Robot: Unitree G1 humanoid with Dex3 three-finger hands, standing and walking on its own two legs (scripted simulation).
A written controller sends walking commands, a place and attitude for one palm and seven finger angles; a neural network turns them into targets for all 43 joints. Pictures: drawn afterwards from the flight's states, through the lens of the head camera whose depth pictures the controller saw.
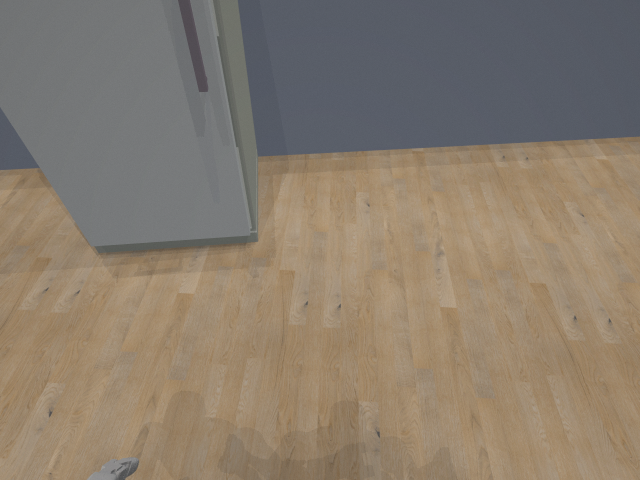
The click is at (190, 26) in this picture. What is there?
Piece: fridge door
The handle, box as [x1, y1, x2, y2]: [178, 0, 207, 91]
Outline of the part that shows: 178,0 199,91 207,91 206,75 204,73 189,0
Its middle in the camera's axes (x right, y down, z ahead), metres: -0.32 -0.58 +0.87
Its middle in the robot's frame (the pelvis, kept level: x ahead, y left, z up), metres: +1.05 +0.38 +0.22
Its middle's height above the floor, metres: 0.99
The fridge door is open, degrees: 0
